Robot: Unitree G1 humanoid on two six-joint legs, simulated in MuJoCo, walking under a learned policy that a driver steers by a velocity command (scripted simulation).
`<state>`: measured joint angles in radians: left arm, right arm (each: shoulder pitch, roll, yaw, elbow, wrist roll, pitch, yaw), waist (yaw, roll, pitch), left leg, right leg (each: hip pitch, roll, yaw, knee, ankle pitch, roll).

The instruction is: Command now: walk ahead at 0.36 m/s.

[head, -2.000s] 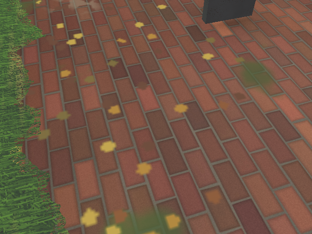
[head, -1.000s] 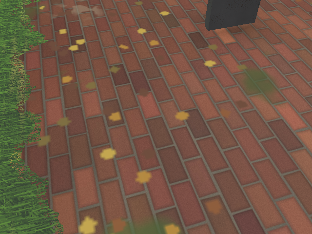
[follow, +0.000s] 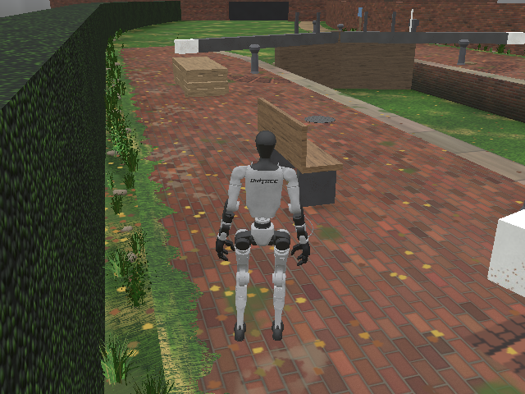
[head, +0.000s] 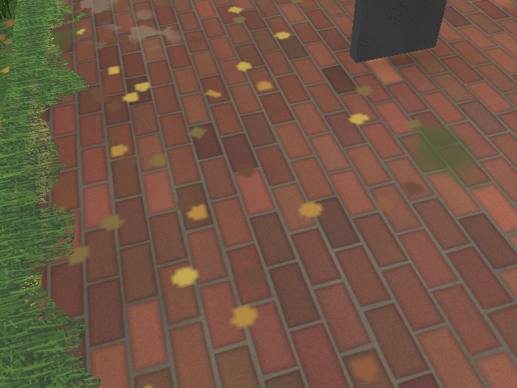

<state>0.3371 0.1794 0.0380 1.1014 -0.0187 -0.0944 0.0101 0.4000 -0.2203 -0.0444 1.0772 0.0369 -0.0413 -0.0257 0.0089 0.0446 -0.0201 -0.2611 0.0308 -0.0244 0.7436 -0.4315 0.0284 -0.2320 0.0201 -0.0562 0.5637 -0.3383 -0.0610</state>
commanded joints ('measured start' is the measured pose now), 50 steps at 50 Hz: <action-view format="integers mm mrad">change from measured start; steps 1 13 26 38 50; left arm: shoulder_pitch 268 107 -35 -180 19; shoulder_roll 156 196 187 185 206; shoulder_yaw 23 -2 29 38 51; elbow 32 -52 -256 -353 -299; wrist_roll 16 18 29 4 20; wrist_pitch -29 16 55 11 -23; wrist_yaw -9 48 52 21 4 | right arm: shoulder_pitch -170 -387 -298 -225 -248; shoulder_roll -53 -32 -168 -218 -112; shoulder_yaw -2 7 -42 -71 -39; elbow -143 -264 -349 -412 -429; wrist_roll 15 -16 -48 -18 -33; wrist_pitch -62 -16 1 32 -26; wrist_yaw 12 56 29 -14 34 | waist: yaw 78 14 28 -6 19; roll -194 -174 -2 107 -157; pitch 151 80 -54 -89 67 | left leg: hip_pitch -657 -246 -94 -102 -597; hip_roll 3 -29 118 80 -13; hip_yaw -55 112 -312 -465 -59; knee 491 -70 -482 -517 283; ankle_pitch -34 411 439 -167 318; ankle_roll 45 13 256 187 -13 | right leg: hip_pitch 336 119 -282 -122 155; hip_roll -418 -210 -52 19 -251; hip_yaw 731 -36 140 109 307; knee -416 -283 621 53 -433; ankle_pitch -233 821 -67 2 8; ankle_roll -225 -46 91 89 -99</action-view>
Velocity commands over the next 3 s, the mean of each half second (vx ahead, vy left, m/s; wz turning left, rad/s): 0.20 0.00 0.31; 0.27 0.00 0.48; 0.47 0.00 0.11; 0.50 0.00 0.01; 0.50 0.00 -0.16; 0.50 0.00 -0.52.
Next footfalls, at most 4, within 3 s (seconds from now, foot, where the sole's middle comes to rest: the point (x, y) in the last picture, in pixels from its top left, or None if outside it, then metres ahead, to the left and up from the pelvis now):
0.36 left None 0.30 0.11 -0.77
0.82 right None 0.34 -0.10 -0.77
1.28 left None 0.44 0.27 -0.77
1.78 right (212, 286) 0.84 0.21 -0.77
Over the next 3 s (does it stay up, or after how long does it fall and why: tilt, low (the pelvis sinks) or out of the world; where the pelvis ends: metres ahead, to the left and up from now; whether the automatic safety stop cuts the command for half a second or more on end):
stays up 1.22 0.46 0.00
